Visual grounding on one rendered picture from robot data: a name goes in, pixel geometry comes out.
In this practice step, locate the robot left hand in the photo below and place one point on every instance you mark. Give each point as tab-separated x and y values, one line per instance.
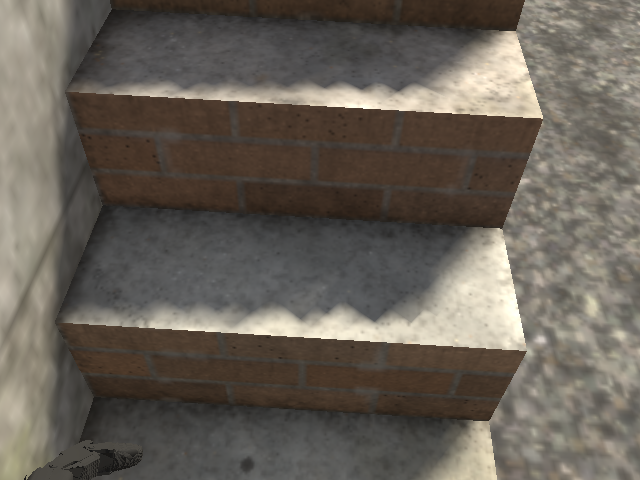
86	460

